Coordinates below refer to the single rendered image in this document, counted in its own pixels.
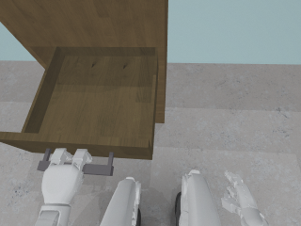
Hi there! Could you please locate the drawer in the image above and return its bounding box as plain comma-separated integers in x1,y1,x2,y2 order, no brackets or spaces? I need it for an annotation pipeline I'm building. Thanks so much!
0,46,159,160

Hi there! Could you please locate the left robot shin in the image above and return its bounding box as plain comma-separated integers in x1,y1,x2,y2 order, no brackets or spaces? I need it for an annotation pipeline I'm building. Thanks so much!
120,177,138,226

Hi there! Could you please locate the robot left forearm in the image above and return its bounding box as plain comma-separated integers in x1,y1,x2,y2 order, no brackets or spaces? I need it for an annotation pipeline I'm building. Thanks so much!
35,203,71,226

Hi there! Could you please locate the right robot hand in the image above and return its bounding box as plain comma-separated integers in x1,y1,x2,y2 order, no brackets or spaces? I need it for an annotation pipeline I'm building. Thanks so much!
221,171,258,216

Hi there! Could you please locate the right robot shin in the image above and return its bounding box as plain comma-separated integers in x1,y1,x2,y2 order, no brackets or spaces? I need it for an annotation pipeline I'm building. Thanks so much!
179,169,208,226

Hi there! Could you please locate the robot right forearm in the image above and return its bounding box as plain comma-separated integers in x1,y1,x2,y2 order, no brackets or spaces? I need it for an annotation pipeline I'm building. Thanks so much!
240,207,269,226

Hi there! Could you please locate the robot shin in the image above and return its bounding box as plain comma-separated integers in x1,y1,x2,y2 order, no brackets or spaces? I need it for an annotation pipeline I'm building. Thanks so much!
120,177,138,226
179,169,208,226

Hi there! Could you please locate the cabinet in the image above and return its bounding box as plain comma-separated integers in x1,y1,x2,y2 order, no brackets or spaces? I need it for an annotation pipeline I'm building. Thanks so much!
0,0,168,123

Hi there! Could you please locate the left robot hand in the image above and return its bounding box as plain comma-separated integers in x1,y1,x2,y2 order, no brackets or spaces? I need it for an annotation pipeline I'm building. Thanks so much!
41,148,93,204

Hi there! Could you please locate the handle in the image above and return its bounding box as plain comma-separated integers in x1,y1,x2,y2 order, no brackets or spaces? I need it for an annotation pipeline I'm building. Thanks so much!
37,148,114,176

